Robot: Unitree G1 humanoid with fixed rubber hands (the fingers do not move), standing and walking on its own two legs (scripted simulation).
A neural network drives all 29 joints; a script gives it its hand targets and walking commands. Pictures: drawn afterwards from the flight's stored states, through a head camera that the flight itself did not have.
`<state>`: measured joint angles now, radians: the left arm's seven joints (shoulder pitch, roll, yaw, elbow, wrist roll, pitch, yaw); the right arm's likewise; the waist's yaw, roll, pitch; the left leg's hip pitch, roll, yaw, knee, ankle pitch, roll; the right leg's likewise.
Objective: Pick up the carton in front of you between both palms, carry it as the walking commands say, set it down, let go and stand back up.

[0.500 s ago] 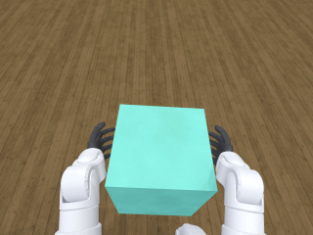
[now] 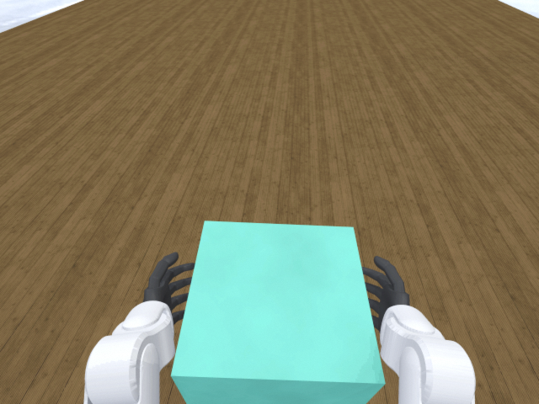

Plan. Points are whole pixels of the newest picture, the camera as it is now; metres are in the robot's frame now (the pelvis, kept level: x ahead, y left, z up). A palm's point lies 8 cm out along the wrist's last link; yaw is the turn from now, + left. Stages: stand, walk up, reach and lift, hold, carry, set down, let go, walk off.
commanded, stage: carry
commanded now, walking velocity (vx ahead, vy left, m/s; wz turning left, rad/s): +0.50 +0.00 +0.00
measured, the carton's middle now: (273, 331) +0.23 +0.01 +0.02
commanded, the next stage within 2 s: none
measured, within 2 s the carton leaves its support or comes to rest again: neither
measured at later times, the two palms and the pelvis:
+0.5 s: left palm (194, 170) +0.58 +0.19 +0.05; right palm (332, 178) +0.55 -0.11 +0.06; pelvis +0.34 +0.06 -0.01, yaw -4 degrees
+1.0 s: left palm (232, 100) +0.89 +0.15 +0.07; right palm (335, 106) +0.89 -0.15 +0.06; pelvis +0.66 +0.00 -0.01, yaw +0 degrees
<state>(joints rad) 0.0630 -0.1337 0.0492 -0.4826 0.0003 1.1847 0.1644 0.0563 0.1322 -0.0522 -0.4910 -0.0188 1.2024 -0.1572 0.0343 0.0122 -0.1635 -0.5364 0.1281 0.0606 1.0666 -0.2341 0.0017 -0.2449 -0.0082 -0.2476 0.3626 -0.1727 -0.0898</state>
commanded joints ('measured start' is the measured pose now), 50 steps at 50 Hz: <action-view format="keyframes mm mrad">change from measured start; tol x32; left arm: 1 -407 -668 -548 -127 -196 -30 -60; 50 -313 -747 -570 -206 -201 -73 -70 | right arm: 1 -363 692 520 -88 136 -45 20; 50 -343 750 616 -227 211 -75 47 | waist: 1 -26 -111 -57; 16 -28 -184 -21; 20 -53 290 -286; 39 -49 122 74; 50 -27 -111 -230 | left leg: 1 -92 38 9 -151 99 -29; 13 -132 -31 131 -558 243 4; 17 396 -152 250 -638 138 35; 19 908 294 -483 -762 -146 212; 22 727 254 -318 -784 317 160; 32 526 136 -8 -983 83 119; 42 570 71 192 -642 756 25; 46 43 -139 4 156 -317 -65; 50 166 -14 -47 -191 -219 -12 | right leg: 1 95 -279 265 -315 -179 -34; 16 364 -225 48 7 709 29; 21 -408 -40 258 1012 -239 87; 39 -352 -68 39 161 210 89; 43 103 7 -27 -6 341 89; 45 664 -436 479 108 873 -102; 50 235 -305 241 -87 573 -29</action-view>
